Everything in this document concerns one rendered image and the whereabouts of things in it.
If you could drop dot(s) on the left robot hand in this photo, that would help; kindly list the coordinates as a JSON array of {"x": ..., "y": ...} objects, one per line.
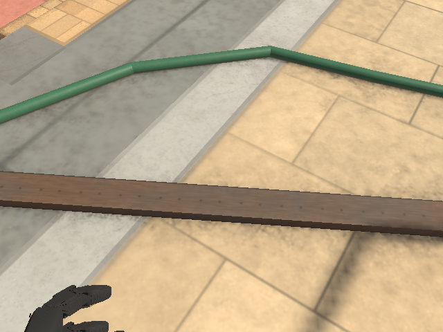
[{"x": 49, "y": 317}]

